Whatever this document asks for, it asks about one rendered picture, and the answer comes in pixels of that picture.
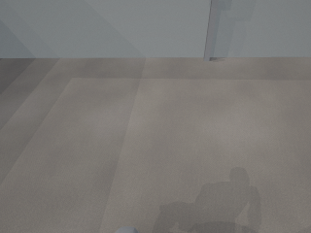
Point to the panel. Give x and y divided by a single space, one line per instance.
210 29

